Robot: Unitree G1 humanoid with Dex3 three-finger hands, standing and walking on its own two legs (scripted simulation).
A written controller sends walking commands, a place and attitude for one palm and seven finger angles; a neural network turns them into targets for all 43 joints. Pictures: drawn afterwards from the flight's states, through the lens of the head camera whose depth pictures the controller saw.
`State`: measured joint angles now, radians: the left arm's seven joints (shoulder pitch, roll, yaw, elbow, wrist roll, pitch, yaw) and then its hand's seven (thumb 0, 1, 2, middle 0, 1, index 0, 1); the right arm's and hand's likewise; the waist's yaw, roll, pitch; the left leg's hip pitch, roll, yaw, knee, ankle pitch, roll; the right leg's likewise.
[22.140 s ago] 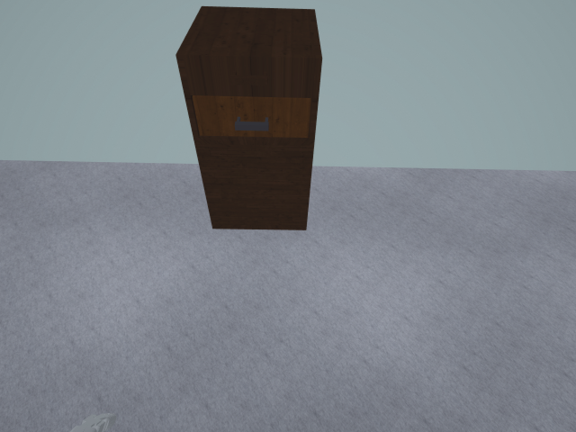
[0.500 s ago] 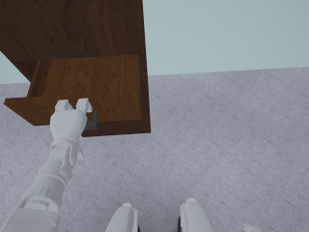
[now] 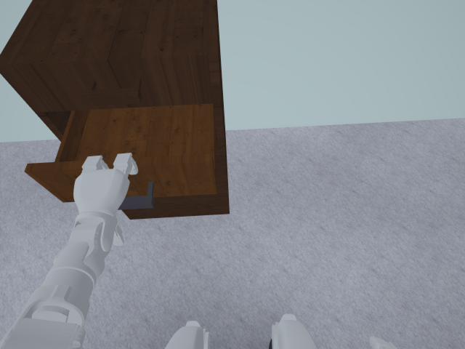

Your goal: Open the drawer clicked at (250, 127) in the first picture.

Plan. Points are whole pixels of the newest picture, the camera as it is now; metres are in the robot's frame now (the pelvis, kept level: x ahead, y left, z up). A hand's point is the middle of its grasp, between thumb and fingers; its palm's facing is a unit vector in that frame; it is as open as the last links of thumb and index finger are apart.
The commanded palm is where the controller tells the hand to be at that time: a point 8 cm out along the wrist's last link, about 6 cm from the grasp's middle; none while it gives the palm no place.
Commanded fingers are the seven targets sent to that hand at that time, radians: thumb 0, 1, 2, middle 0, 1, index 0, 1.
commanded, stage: lift the hand off the handle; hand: left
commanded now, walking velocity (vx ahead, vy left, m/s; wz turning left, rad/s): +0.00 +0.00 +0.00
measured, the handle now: (128, 195) +0.43 +0.25 -0.11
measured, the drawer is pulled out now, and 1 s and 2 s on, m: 0.16 0.16 0.16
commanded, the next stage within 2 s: draw the hand back to the body in 1.06 s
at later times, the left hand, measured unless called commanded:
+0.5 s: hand (109, 185) +0.40 +0.24 +0.00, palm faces -0.04 -0.03 -1.00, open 13.8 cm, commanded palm +0.37 +0.24 +0.06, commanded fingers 0.00 -0.50 0.30 -0.30 -1.20 -0.30 -1.20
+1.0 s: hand (99, 174) +0.40 +0.25 +0.04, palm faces -0.03 -0.01 -1.00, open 13.8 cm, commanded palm +0.37 +0.24 +0.09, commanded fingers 0.00 -0.50 0.30 -0.30 -1.20 -0.30 -1.20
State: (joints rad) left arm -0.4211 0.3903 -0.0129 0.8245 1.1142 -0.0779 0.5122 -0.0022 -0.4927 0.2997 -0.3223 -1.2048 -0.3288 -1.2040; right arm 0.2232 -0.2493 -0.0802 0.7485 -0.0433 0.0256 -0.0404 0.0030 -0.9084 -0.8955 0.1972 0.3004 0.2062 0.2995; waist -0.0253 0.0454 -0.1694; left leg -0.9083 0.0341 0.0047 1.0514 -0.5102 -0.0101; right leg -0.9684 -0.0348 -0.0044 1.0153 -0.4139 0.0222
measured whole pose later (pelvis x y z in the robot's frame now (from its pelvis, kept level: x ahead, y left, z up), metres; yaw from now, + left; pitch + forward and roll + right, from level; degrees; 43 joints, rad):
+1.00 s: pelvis +0.02 +0.01 +0.04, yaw +0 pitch +14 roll +0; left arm -0.38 0.39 -0.05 0.69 1.08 0.00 0.38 0.00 -0.49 0.30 -0.32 -1.20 -0.32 -1.20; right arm 0.23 -0.24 -0.06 0.70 -0.01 0.04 -0.05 0.00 -0.91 -0.90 0.20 0.30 0.21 0.30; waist -0.01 0.05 -0.12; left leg -0.60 0.03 0.02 0.79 -0.43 0.00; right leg -0.67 -0.03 0.00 0.77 -0.34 0.03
